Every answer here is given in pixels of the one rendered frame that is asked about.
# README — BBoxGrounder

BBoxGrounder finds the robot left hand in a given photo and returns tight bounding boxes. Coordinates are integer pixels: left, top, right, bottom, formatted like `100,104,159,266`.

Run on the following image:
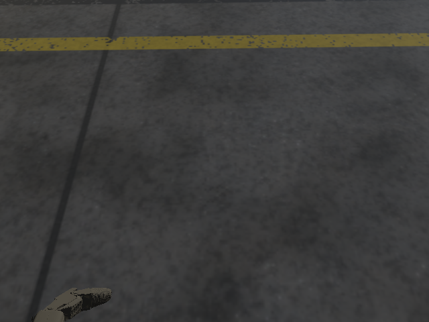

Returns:
32,288,112,322

